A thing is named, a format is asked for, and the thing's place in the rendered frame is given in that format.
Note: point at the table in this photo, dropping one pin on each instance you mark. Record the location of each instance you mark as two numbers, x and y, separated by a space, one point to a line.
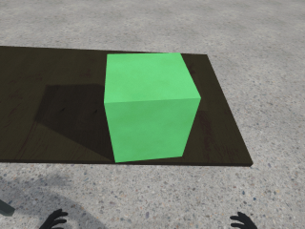
52 112

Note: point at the carton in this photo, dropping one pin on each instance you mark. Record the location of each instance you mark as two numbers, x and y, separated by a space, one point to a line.
150 102

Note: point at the left robot hand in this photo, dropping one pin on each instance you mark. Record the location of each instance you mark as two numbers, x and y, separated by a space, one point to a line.
53 220

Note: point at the right robot hand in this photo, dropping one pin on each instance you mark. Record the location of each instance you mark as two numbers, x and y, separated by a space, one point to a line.
248 224

